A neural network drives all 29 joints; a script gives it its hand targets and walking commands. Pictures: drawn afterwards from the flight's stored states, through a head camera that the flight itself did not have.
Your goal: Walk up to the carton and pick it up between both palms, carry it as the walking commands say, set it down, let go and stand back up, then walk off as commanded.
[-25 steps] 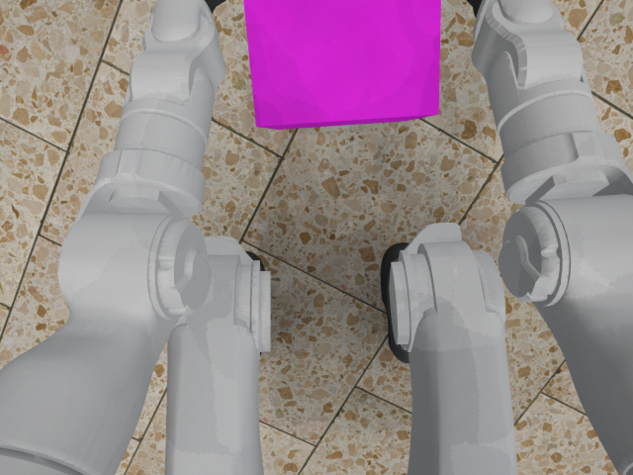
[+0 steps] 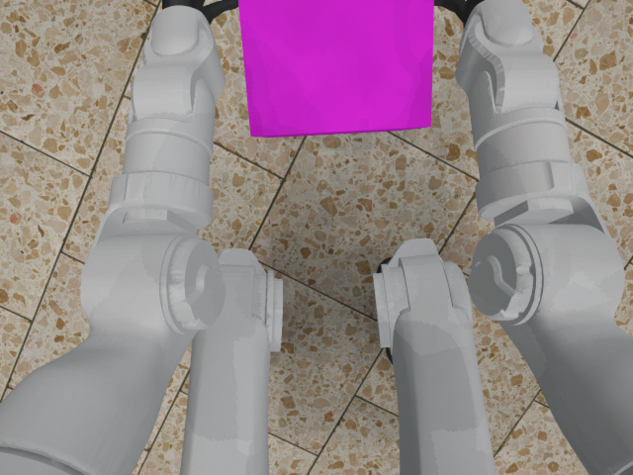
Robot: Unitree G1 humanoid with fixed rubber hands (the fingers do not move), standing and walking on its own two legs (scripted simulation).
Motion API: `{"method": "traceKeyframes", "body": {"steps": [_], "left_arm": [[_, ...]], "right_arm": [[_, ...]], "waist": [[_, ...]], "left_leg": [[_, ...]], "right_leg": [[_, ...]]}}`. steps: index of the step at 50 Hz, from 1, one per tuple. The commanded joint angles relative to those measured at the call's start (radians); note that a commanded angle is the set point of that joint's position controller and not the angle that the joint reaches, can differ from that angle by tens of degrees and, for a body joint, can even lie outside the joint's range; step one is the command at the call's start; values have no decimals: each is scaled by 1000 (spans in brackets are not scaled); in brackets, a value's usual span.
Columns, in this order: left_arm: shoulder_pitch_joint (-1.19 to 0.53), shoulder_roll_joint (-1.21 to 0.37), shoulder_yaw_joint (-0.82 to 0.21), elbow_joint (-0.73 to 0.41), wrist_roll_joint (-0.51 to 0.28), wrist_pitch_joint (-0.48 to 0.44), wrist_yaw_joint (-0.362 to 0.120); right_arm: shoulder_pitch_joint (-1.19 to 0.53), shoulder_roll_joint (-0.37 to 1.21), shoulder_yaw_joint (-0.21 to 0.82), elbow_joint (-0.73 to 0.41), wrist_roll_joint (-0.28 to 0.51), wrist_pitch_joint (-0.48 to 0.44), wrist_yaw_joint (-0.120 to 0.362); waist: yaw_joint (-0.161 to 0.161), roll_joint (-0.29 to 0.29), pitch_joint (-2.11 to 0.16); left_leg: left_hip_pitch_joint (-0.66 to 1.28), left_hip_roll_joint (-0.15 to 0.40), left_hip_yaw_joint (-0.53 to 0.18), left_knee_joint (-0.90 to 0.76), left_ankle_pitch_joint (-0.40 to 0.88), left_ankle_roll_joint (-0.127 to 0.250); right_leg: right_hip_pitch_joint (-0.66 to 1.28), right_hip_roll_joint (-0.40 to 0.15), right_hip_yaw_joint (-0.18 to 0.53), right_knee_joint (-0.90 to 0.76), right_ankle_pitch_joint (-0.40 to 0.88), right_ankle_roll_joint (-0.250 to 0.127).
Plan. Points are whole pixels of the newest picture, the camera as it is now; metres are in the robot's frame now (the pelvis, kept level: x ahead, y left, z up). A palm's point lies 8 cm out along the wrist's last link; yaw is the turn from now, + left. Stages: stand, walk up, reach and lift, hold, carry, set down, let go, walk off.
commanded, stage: reach and lift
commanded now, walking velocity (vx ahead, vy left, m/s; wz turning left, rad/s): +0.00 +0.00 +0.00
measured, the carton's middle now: (333, 21) +0.57 -0.04 -0.22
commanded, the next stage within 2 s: none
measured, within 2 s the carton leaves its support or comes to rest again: neither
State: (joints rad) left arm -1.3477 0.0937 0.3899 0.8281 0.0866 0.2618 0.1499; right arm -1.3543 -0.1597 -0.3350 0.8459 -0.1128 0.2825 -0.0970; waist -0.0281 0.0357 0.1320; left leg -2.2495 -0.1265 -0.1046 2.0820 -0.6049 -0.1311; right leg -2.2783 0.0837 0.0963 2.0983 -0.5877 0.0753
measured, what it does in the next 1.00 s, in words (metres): rises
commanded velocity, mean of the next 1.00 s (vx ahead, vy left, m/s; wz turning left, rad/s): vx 0.00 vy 0.00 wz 0.00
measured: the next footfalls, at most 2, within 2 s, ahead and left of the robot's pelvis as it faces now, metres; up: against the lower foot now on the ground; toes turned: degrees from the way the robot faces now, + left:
none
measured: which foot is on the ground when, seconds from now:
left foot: down 0.00-1.00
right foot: down 0.00-1.00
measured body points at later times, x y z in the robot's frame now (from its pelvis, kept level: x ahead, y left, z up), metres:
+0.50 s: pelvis -0.01 +0.00 +0.04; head +0.31 -0.02 +0.36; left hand +0.54 +0.10 -0.06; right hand +0.53 -0.17 -0.06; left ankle +0.10 +0.15 -0.36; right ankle +0.10 -0.13 -0.36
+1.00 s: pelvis +0.00 +0.00 +0.09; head +0.28 -0.02 +0.45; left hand +0.52 +0.10 +0.02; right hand +0.51 -0.17 +0.01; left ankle +0.10 +0.15 -0.36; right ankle +0.10 -0.13 -0.36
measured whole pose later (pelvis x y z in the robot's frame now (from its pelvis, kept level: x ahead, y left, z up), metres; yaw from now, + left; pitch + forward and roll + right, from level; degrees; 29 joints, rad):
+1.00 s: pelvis +0.00 +0.00 +0.09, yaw -1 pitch +45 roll +1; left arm -1.13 -0.05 0.51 0.74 0.28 0.33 0.13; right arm -1.13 0.00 -0.47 0.73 -0.28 0.36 -0.08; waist 0.00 0.02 -0.14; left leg -2.02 -0.14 -0.14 1.75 -0.53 -0.12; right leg -2.04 0.12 0.11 1.76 -0.51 0.08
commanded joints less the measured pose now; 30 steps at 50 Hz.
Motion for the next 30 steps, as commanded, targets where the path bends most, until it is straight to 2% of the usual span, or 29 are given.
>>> {"method": "traceKeyframes", "body": {"steps": [1,2,3,4,5,6,7,8,9,10,11,12,14,15,16,17,18,19,20,21,22,23,24,25,26,27,28,29,30], "left_arm": [[-586,-1031,-386,-9,-95,-5,-272],[-517,-1068,-391,-18,-77,-6,-270],[-511,-1071,-388,-16,-76,1,-267],[-475,-1068,-385,6,-64,2,-263],[-511,-1064,-384,-30,-61,-1,-263],[-506,-1079,-383,-9,-63,3,-263],[-518,-1086,-386,-62,-64,4,-265],[-512,-1075,-388,-61,-69,2,-266],[-546,-1047,-392,-86,-64,-8,-262],[-530,-1093,-391,-70,-69,1,-266],[-516,-1089,-402,-46,-59,2,-267],[-527,-1084,-397,-68,-57,-1,-265],[-484,-1112,-390,-44,-54,13,-266],[-467,-1104,-379,-20,-36,14,-268],[-463,-1101,-347,11,-8,21,-267],[-442,-1122,-324,28,5,29,-270],[-435,-1130,-326,25,20,31,-268],[-439,-1116,-310,35,29,32,-265],[-479,-1118,-289,20,27,28,-269],[-465,-1109,-301,31,30,27,-266],[-483,-1122,-324,-7,13,26,-264],[-463,-1149,-323,18,7,29,-259],[-476,-1158,-318,-1,13,29,-261],[-457,-1140,-298,34,23,35,-262],[-450,-1156,-311,32,34,43,-267],[-471,-1138,-294,17,27,39,-268],[-497,-1143,-312,0,25,42,-269],[-494,-1151,-318,-22,13,42,-273],[-510,-1136,-330,-38,8,43,-278]], "right_arm": [[-610,958,407,-105,106,-32,291],[-648,959,451,-171,126,-37,295],[-639,978,471,-184,149,-31,294],[-637,982,485,-185,152,-28,299],[-598,990,463,-149,133,-23,302],[-616,983,456,-144,119,-21,299],[-588,1010,455,-172,117,-19,295],[-550,989,434,-115,96,-10,294],[-556,1026,433,-110,100,-5,295],[-514,1031,425,-113,87,-11,295],[-544,1017,427,-129,89,-13,295],[-512,1036,435,-110,87,-11,292],[-524,994,410,-113,72,-9,290],[-522,991,401,-106,62,-10,293],[-473,993,364,-75,23,-6,298],[-499,1003,357,-80,24,-8,297],[-491,997,339,-69,11,-6,301],[-515,1004,337,-74,8,-1,305],[-531,1005,330,-82,1,0,304],[-543,1015,339,-73,1,1,309],[-549,1007,347,-105,26,-2,311],[-590,1003,368,-113,34,-3,308],[-613,1017,366,-155,22,-5,303],[-596,1016,358,-116,28,3,303],[-626,1013,370,-140,41,1,306],[-577,1028,353,-85,22,14,306],[-558,1046,361,-81,22,18,311],[-527,1046,351,-58,12,26,313],[-546,1049,359,-88,31,27,313]], "waist": [[-35,-44,-1246],[11,-49,-1280],[24,-55,-1323],[23,-41,-1310],[22,-45,-1282],[8,-53,-1273],[6,-67,-1331],[-13,-75,-1275],[-3,-72,-1240],[-9,-64,-1274],[-6,-40,-1277],[1,-55,-1267],[-23,-41,-1272],[-33,-31,-1239],[-38,-15,-1199],[-5,-9,-1204],[-11,6,-1219],[6,-3,-1201],[-7,-31,-1181],[-8,-27,-1181],[-5,-18,-1232],[-1,-16,-1236],[-19,-38,-1275],[1,-20,-1239],[12,-17,-1248],[8,-55,-1236],[-11,-44,-1271],[-40,-62,-1274],[2,-38,-1278]], "left_leg": [[552,-62,233,-146,387,79],[566,-71,243,-155,438,77],[601,-67,241,-169,452,75],[617,-66,248,-166,454,82],[572,-66,255,-178,429,82],[568,-67,244,-184,405,80],[588,-72,242,-189,431,83],[555,-72,239,-202,419,74],[538,-78,242,-207,412,78],[554,-79,238,-218,401,75],[570,-78,237,-219,422,74],[578,-71,235,-223,439,72],[585,-73,234,-242,391,70],[605,-71,228,-245,381,75],[590,-73,234,-260,366,65],[586,-83,239,-273,349,65],[623,-76,239,-291,332,66],[597,-82,241,-296,320,65],[553,-82,236,-290,298,72],[598,-76,224,-305,314,78],[638,-79,232,-300,315,77],[635,-79,232,-311,311,76],[649,-84,224,-313,327,82],[657,-79,233,-328,321,75],[666,-78,233,-331,314,82],[630,-82,240,-338,282,80],[646,-77,234,-347,256,80],[640,-76,225,-347,274,84],[628,-82,242,-349,276,75]], "right_leg": [[711,55,-208,-173,461,-34],[738,59,-200,-183,493,-27],[766,62,-209,-194,504,-18],[753,66,-200,-193,519,-14],[751,66,-203,-203,499,-20],[746,65,-207,-210,479,-19],[801,68,-198,-223,511,-18],[772,71,-210,-230,498,-21],[741,75,-195,-236,484,-22],[769,80,-197,-245,496,-28],[747,77,-194,-243,493,-23],[734,78,-194,-257,505,-24],[763,73,-208,-270,455,-31],[703,78,-209,-274,440,-25],[681,77,-200,-293,422,-34],[698,82,-200,-307,411,-33],[673,84,-209,-311,383,-35],[679,80,-213,-320,359,-27],[700,84,-214,-329,352,-32],[676,82,-219,-316,366,-26],[689,80,-220,-325,350,-28],[700,74,-210,-338,334,-30],[740,81,-224,-343,366,-24],[738,79,-215,-361,356,-26],[735,80,-217,-359,351,-20],[769,80,-216,-375,314,-22],[755,81,-218,-367,321,-23],[762,81,-225,-371,344,-22],[782,79,-213,-383,337,-24]]}}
